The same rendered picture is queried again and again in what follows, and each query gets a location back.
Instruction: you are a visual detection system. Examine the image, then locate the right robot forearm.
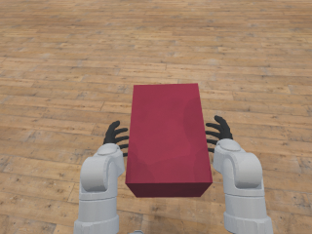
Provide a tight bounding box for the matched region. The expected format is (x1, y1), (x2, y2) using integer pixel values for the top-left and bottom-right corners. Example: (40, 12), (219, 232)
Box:
(213, 138), (274, 234)

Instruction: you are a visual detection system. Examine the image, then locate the carton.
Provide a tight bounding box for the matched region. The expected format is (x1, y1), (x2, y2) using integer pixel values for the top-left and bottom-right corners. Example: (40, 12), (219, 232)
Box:
(125, 83), (213, 198)

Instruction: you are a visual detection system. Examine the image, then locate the robot left hand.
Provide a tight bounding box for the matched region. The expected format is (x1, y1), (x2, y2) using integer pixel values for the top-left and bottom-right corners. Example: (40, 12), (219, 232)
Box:
(103, 120), (130, 157)

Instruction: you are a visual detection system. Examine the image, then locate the robot right hand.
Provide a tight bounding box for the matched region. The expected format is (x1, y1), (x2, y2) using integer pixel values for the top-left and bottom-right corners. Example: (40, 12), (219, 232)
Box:
(205, 115), (233, 153)

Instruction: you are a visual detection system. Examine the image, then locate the left robot forearm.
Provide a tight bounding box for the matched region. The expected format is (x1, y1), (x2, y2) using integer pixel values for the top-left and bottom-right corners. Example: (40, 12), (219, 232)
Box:
(73, 143), (125, 234)

